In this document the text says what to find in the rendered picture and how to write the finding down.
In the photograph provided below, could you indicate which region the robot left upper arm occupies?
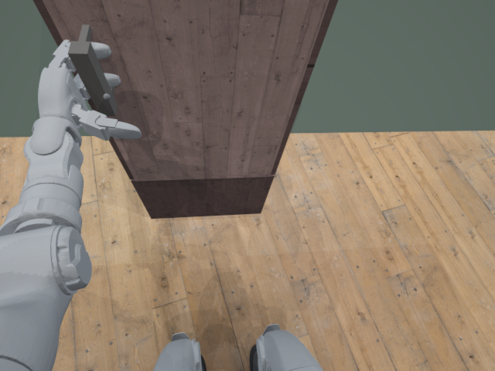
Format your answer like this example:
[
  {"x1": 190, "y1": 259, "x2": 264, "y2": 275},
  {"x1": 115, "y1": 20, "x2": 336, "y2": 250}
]
[{"x1": 0, "y1": 225, "x2": 92, "y2": 371}]

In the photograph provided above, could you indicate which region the handle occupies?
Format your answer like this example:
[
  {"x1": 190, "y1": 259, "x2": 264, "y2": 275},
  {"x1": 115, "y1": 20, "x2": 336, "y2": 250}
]
[{"x1": 68, "y1": 25, "x2": 117, "y2": 117}]

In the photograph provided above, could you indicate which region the robot left shin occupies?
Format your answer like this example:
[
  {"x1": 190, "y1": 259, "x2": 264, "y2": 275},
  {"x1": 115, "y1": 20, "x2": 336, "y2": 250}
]
[{"x1": 172, "y1": 332, "x2": 190, "y2": 341}]

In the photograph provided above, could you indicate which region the cupboard door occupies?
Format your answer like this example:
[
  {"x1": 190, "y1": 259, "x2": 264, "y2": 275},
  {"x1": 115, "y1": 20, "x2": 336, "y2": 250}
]
[{"x1": 43, "y1": 0, "x2": 329, "y2": 181}]

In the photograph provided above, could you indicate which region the robot left hand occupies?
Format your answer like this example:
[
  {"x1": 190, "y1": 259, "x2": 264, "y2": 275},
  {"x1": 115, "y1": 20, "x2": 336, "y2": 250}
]
[{"x1": 38, "y1": 39, "x2": 142, "y2": 141}]

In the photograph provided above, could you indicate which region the robot right thigh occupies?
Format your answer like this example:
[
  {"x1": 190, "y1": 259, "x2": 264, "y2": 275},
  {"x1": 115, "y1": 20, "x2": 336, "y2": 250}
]
[{"x1": 256, "y1": 330, "x2": 323, "y2": 371}]

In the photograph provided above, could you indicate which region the left robot forearm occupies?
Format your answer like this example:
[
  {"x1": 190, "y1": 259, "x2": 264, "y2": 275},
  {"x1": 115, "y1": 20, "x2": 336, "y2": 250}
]
[{"x1": 0, "y1": 117, "x2": 84, "y2": 236}]

